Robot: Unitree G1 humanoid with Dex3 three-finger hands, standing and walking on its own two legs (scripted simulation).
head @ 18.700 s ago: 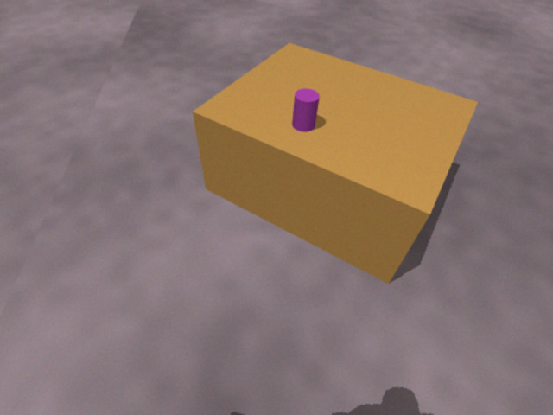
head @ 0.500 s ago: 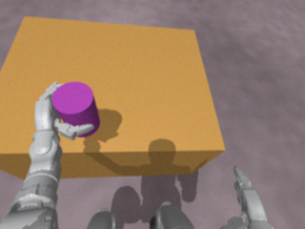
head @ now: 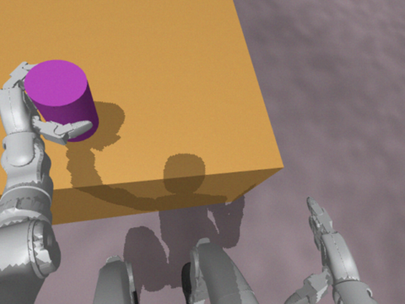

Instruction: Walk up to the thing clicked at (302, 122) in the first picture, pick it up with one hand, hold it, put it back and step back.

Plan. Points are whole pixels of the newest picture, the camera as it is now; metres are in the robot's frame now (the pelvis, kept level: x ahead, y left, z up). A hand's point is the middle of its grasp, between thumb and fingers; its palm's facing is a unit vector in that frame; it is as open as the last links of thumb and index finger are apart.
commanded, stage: crouch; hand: left
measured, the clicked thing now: (67, 104) +0.50 +0.16 +0.00
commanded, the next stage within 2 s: lower in 0.42 s
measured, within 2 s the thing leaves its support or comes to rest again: rests again in 1.76 s
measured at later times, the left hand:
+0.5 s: hand (63, 94) +0.54 +0.17 -0.03, palm faces +0.14 -0.99 +0.01, open 11.9 cm
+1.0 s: hand (69, 102) +0.56 +0.18 -0.08, palm faces +0.14 -0.99 +0.00, open 11.9 cm
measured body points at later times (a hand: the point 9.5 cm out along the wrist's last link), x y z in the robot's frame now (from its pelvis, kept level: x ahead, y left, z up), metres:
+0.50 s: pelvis -0.01 +0.00 -0.02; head +0.18 +0.06 +0.38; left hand +0.53 +0.23 -0.02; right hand +0.15 -0.27 +0.02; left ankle +0.03 +0.11 -0.61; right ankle +0.04 -0.12 -0.61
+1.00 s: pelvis -0.01 +0.01 -0.05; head +0.20 +0.07 +0.34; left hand +0.55 +0.23 -0.08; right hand +0.15 -0.27 +0.01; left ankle +0.03 +0.11 -0.61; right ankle +0.04 -0.12 -0.61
